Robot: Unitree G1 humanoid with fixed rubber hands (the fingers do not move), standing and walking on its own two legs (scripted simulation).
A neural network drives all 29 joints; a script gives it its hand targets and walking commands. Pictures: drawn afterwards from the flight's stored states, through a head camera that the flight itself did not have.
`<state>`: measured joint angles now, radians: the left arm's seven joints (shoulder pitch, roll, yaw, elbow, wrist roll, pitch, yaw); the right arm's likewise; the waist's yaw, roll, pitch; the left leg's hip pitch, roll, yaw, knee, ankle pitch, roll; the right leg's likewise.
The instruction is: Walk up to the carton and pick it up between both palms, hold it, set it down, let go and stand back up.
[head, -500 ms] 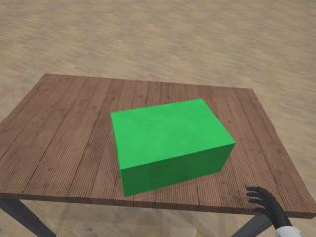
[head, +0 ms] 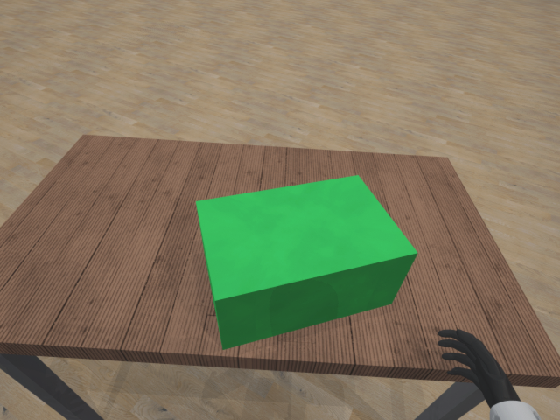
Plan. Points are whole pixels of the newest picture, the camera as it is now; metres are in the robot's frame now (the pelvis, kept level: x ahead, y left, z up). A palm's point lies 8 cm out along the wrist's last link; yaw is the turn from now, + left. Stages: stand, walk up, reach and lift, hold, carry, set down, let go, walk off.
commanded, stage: stand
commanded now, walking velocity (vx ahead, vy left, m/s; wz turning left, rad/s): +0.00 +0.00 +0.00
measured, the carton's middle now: (296, 254) +0.42 +0.01 +0.01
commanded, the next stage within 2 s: none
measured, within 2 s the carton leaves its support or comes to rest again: neither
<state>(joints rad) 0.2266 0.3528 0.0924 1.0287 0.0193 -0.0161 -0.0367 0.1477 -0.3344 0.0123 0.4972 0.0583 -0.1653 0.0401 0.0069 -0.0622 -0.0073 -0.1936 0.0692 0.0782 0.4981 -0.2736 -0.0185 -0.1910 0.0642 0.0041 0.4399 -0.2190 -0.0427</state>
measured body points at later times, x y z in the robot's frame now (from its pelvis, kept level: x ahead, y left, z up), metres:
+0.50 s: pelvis +0.00 +0.00 +0.00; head -0.02 +0.02 +0.45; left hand +0.06 +0.30 -0.14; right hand +0.22 -0.26 +0.00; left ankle +0.00 +0.12 -0.74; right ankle +0.01 -0.10 -0.74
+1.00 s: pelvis +0.00 +0.00 +0.00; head -0.02 +0.02 +0.45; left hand +0.06 +0.31 -0.13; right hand +0.22 -0.26 +0.00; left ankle +0.00 +0.12 -0.74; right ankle +0.01 -0.10 -0.74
